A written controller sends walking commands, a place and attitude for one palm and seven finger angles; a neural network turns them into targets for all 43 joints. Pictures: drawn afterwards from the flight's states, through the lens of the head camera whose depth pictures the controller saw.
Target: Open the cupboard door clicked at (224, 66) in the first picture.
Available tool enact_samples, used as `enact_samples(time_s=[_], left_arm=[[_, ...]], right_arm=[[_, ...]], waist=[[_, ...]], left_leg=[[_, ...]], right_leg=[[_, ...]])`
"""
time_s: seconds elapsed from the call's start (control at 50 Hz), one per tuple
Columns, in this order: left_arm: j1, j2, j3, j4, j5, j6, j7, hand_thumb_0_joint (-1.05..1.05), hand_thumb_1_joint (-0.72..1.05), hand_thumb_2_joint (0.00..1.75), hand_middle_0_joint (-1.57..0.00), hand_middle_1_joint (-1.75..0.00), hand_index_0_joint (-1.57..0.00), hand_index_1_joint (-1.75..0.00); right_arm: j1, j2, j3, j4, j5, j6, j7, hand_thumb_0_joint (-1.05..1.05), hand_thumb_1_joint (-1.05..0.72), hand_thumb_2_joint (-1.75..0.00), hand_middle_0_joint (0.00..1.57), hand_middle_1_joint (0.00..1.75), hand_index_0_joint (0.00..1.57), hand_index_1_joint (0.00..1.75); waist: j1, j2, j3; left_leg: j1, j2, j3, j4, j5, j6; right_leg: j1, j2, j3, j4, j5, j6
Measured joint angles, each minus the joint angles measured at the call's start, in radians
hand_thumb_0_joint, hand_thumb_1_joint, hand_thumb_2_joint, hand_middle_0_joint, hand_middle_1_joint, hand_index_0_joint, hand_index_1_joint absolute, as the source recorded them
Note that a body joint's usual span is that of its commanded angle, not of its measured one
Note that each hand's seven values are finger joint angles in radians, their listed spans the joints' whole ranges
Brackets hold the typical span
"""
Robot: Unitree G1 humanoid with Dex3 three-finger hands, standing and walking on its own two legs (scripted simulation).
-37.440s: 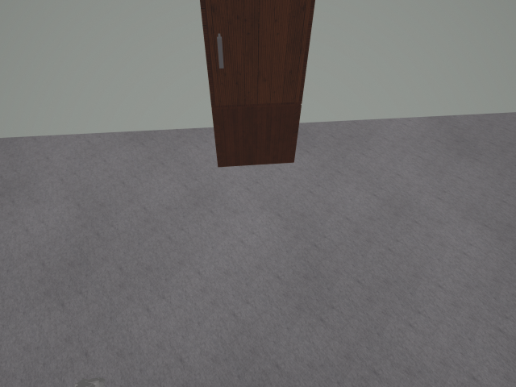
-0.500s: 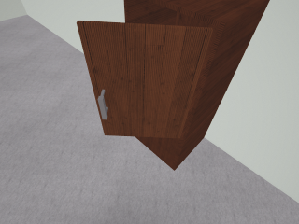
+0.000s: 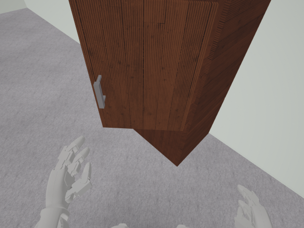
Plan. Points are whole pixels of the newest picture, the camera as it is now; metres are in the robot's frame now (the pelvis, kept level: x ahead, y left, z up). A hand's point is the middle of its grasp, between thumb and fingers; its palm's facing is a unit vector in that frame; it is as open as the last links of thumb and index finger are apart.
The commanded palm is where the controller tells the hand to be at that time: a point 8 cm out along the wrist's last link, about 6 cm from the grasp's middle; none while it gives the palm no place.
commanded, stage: raise the hand with hooked fingers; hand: left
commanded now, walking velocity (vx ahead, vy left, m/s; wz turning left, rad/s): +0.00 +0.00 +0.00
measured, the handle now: (100, 92) +0.60 +0.22 -0.02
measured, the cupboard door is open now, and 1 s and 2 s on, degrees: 42 42 42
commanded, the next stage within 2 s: move the hooked fingers beside the handle in 1.80 s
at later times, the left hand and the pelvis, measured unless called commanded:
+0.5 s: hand (77, 190) +0.22 +0.20 -0.02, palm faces -0.02 -1.00 -0.03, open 10.9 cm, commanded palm +0.19 +0.26 -0.01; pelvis +0.00 -0.02 -0.06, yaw +1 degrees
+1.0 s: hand (59, 179) +0.25 +0.26 -0.02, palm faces +0.00 -1.00 -0.05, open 13.6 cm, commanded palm +0.24 +0.31 -0.01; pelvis +0.00 +0.01 -0.05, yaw +0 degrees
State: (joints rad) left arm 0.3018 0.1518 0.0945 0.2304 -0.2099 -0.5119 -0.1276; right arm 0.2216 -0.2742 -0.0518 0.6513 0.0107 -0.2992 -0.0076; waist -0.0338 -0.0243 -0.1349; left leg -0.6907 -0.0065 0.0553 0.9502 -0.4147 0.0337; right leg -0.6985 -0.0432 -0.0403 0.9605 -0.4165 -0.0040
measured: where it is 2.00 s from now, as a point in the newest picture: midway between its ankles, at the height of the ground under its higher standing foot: outside the picture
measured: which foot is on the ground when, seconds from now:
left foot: down 0.00-1.00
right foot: down 0.00-1.00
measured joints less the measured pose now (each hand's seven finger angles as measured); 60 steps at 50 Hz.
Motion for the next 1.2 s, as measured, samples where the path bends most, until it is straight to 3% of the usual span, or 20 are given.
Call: enact_samples(time_s=[0.04,0.1,0.18,0.26,0.32,0.42,0.5,0.6,0.8,1.02,1.2], left_arm=[[0.004,0.004,0.019,0.002,-0.004,-0.088,-0.101,0.02,0.72,0.81,-0.21,-0.43,-0.21,-0.43],[0.054,0.026,0.042,-0.025,-0.028,-0.069,-0.182,0.01,0.64,0.78,-0.22,-0.47,-0.22,-0.47],[0.153,0.052,0.089,-0.111,-0.063,0.01,-0.178,0.02,0.54,0.74,-0.23,-0.53,-0.23,-0.53],[0.18,0.08,0.131,-0.203,-0.089,-0.018,-0.189,0.02,0.45,0.7,-0.23,-0.59,-0.24,-0.59],[0.118,0.099,0.143,-0.212,-0.114,-0.024,-0.25,0.02,0.38,0.68,-0.23,-0.63,-0.24,-0.63],[0.005,0.127,0.166,-0.153,-0.143,0.092,-0.334,0.01,0.26,0.63,-0.24,-0.71,-0.25,-0.71],[-0.011,0.133,0.198,-0.13,-0.154,0.148,-0.318,0.01,0.17,0.59,-0.25,-0.77,-0.26,-0.77],[-0.007,0.13,0.222,-0.108,-0.155,0.11,-0.287,0.01,0.05,0.54,-0.26,-0.84,-0.26,-0.84],[-0.045,0.155,0.226,-0.059,-0.15,0.069,-0.303,0.0,-0.18,0.44,-0.27,-0.99,-0.28,-0.99],[-0.132,0.2,0.261,-0.008,-0.151,0.104,-0.333,0.0,-0.42,0.33,-0.29,-1.14,-0.3,-1.15],[-0.22,0.237,0.302,0.063,-0.158,0.135,-0.383,-0.01,-0.49,0.31,-0.3,-1.19,-0.3,-1.19]], right_arm=[[-0.036,-0.003,-0.016,-0.062,0.001,0.01,0.018,0.02,-0.91,-0.9,0.2,0.3,0.2,0.3],[-0.075,-0.005,-0.027,-0.144,0.008,0.044,0.018,0.02,-0.91,-0.9,0.2,0.3,0.2,0.3],[-0.101,0.008,-0.018,-0.187,0.011,0.071,-0.006,0.01,-0.91,-0.9,0.2,0.3,0.2,0.3],[-0.106,0.031,0.016,-0.157,0.004,0.065,-0.026,0.01,-0.91,-0.9,0.2,0.3,0.2,0.3],[-0.104,0.045,0.048,-0.117,0.007,0.057,-0.037,0.01,-0.91,-0.9,0.2,0.3,0.2,0.3],[-0.075,0.076,0.074,-0.073,0.021,0.069,-0.046,0.01,-0.9,-0.9,0.21,0.3,0.21,0.3],[-0.026,0.083,0.063,-0.062,0.024,0.079,-0.047,0.02,-0.9,-0.9,0.21,0.3,0.21,0.3],[0.024,0.051,0.037,-0.055,0.024,0.077,-0.049,0.02,-0.9,-0.9,0.21,0.3,0.21,0.3],[0.028,-0.007,0.021,-0.087,0.026,0.072,-0.054,0.02,-0.9,-0.9,0.21,0.3,0.21,0.3],[-0.003,0.01,0.07,-0.138,0.02,0.08,-0.042,0.01,-0.9,-0.9,0.21,0.3,0.21,0.3],[0.005,0.01,0.091,-0.137,0.021,0.086,-0.044,0.01,-0.9,-0.9,0.21,0.3,0.21,0.3]], waist=[[0.008,-0.02,-0.017],[0.028,-0.037,-0.019],[0.059,-0.022,-0.012],[0.086,0.008,-0.012],[0.096,0.032,-0.009],[0.077,0.055,-0.005],[0.05,0.058,-0.01],[0.031,0.055,-0.021],[0.02,0.033,-0.02],[0.032,0.031,-0.017],[0.038,0.036,-0.013]], left_leg=[[-0.094,0.012,-0.001,0.104,-0.045,-0.008],[-0.192,0.024,-0.013,0.222,-0.097,-0.023],[-0.267,0.038,-0.055,0.313,-0.138,-0.037],[-0.327,0.044,-0.101,0.363,-0.153,-0.048],[-0.369,0.046,-0.121,0.389,-0.155,-0.051],[-0.394,0.048,-0.115,0.391,-0.15,-0.051],[-0.376,0.05,-0.092,0.361,-0.142,-0.043],[-0.358,0.046,-0.071,0.331,-0.135,-0.03],[-0.362,0.037,-0.058,0.332,-0.136,-0.008],[-0.37,0.028,-0.064,0.331,-0.133,0.004],[-0.385,0.026,-0.065,0.337,-0.135,0.01]], right_leg=[[-0.097,0.008,0.0,0.103,-0.042,-0.007],[-0.191,0.016,-0.01,0.218,-0.096,-0.023],[-0.244,0.027,-0.05,0.285,-0.134,-0.04],[-0.278,0.035,-0.094,0.307,-0.147,-0.051],[-0.308,0.037,-0.113,0.321,-0.149,-0.056],[-0.337,0.039,-0.107,0.324,-0.142,-0.054],[-0.331,0.04,-0.084,0.301,-0.13,-0.044],[-0.32,0.037,-0.064,0.275,-0.118,-0.033],[-0.321,0.028,-0.051,0.267,-0.112,-0.013],[-0.316,0.021,-0.058,0.251,-0.104,0.0],[-0.326,0.019,-0.058,0.249,-0.103,0.006]])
